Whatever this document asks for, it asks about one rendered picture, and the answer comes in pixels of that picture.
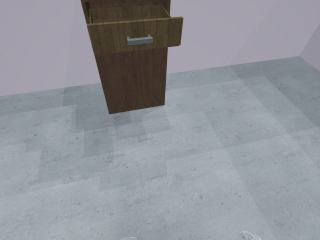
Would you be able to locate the handle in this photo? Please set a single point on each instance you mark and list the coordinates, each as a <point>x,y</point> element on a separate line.
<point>141,40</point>

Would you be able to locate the right robot hand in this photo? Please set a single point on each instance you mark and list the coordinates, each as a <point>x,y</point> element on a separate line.
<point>249,236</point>

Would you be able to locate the cabinet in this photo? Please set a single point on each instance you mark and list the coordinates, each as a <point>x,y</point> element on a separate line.
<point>131,80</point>

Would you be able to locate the drawer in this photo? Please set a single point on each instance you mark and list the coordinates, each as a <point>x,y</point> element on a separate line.
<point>109,28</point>

